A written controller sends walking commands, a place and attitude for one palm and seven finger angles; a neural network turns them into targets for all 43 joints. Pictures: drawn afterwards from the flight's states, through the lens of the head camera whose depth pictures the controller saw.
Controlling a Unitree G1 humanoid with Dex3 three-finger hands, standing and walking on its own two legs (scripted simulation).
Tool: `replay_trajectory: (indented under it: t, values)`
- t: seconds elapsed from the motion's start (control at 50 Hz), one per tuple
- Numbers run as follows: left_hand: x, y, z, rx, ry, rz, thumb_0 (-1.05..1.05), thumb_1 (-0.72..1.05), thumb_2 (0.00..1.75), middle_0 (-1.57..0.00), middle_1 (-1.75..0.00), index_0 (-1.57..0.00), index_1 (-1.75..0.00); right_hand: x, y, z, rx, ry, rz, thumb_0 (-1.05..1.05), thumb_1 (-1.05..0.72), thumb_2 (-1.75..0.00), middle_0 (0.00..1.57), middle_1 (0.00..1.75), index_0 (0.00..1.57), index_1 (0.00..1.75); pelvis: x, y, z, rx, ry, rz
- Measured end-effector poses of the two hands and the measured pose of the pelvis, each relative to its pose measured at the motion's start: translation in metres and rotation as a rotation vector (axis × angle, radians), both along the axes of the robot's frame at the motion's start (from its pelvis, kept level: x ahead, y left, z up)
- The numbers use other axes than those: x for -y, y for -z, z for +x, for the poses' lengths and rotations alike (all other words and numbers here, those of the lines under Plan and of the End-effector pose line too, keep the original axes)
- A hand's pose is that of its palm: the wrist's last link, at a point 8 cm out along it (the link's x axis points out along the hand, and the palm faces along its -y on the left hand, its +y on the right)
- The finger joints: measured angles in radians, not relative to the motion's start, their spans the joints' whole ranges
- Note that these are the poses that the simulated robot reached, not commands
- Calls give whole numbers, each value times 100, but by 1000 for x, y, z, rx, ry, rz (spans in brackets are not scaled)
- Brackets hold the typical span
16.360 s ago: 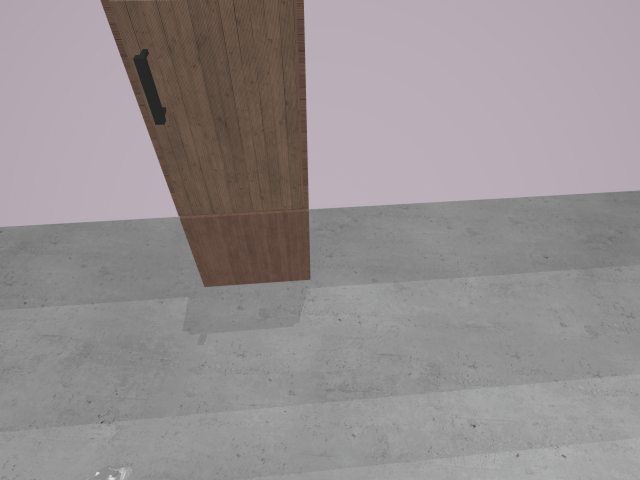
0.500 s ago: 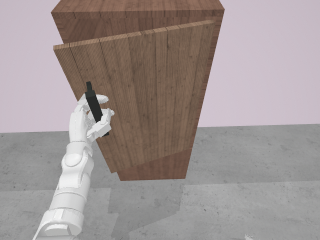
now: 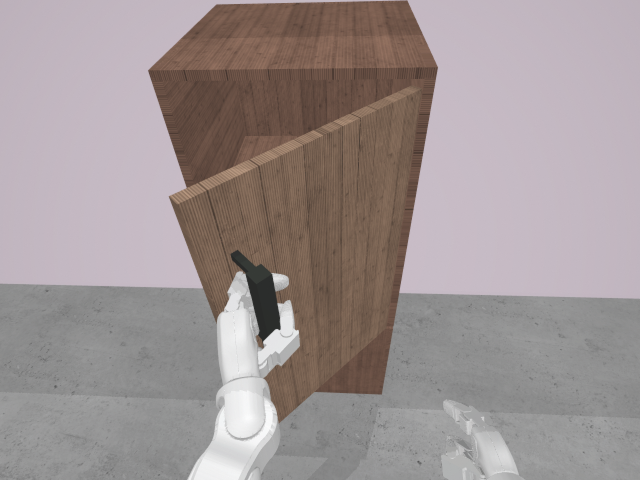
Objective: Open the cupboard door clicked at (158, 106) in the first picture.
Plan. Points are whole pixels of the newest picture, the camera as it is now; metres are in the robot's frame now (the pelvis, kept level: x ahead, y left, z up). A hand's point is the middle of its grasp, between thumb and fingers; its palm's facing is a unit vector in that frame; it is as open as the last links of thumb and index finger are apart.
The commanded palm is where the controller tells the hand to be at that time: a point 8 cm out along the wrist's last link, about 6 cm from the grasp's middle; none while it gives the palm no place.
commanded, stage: open thumb and fingers to let go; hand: left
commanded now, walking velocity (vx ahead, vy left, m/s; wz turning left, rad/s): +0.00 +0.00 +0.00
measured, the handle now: (257, 305) +0.31 +0.09 +0.09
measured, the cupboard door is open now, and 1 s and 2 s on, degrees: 45 43 46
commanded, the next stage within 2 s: slide the hand sideways off the handle in 0.86 s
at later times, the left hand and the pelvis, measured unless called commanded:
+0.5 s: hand (284, 326) +0.28 +0.06 +0.09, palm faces +0.34 -0.94 -0.02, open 11.5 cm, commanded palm +0.24 +0.09 +0.09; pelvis +0.00 -0.02 +0.00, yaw +2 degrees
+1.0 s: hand (280, 332) +0.28 +0.06 +0.09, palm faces +0.25 -0.97 -0.03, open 15.0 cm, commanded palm +0.23 +0.09 +0.09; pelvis +0.00 +0.01 +0.00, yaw +1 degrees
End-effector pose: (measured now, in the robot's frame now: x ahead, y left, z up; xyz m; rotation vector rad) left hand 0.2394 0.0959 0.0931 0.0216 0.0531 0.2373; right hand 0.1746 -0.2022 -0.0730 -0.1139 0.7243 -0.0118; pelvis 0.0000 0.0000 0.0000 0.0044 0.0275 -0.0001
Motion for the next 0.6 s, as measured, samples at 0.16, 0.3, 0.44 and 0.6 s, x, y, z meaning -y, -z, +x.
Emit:
replay_trajectory:
  t: [0.16,0.3,0.44,0.6]
  values:
    - [-2,1,8,-7,-107,-5,-1,65,78,-38,-133,-39,-134,22,15,-5,-66,-10,-54,1,-91,-90,20,30,20,30,12,0,-3,2,-25,8]
    - [-5,3,6,-2,-126,2,0,46,71,-37,-130,-38,-131,28,18,-6,-79,-7,-41,1,-91,-90,20,30,20,30,17,-1,1,-21,-24,22]
    - [-3,6,4,8,-110,6,0,7,55,-34,-125,-34,-126,30,21,-3,-71,-4,-39,1,-91,-90,20,30,20,30,18,1,3,-26,-27,23]
    - [-5,5,8,14,-102,-8,0,-34,37,-30,-117,-31,-117,25,18,0,-64,-1,-39,1,-91,-90,20,30,20,30,15,1,6,-30,-23,25]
